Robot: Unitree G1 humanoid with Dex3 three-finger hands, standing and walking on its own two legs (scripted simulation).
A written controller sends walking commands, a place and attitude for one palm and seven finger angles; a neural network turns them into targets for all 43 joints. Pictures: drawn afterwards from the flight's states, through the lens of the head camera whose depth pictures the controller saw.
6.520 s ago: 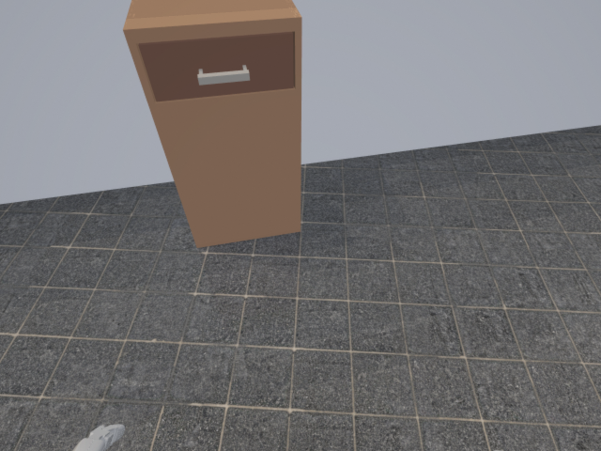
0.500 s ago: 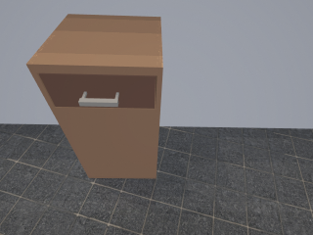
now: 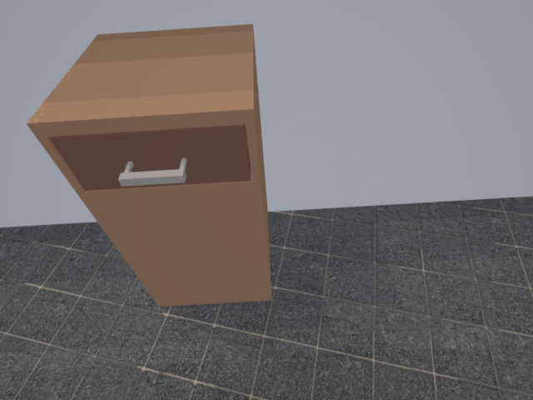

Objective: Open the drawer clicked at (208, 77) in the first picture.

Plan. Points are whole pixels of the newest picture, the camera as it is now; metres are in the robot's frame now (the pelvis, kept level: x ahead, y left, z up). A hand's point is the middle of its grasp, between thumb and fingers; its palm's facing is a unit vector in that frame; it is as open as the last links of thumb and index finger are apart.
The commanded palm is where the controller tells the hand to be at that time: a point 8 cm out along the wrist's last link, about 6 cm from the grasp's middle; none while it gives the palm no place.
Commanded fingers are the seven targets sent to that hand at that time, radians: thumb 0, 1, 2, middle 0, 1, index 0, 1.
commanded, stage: look again from close up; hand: left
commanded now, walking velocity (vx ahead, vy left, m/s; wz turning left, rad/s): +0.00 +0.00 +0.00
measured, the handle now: (154, 171) +0.56 +0.29 +0.00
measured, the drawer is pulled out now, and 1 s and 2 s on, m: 0.00 0.00 0.00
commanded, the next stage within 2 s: shuffle to correct the standing spot in 0.02 s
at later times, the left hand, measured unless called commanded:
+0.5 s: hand out of the picture +0.00 +0.20 -0.18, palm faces +0.10 -0.98 -0.19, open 7.4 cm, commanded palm none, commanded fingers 0.00 0.90 0.90 -0.20 -0.30 -0.20 -0.30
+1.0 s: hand out of the picture +0.10 +0.19 -0.17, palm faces +0.11 -0.97 -0.22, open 7.2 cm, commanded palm none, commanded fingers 0.00 0.90 0.90 -0.20 -0.30 -0.20 -0.30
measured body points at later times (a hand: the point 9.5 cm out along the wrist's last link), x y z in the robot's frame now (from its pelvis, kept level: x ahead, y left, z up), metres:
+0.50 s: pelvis +0.02 +0.02 +0.00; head +0.04 +0.02 +0.45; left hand +0.00 +0.25 -0.16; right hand +0.03 -0.22 -0.15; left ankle -0.01 +0.11 -0.73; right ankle -0.01 -0.10 -0.68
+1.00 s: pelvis +0.05 +0.00 +0.00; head +0.07 +0.00 +0.45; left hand +0.10 +0.24 -0.15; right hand +0.08 -0.23 -0.16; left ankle +0.01 +0.13 -0.72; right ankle +0.08 -0.08 -0.73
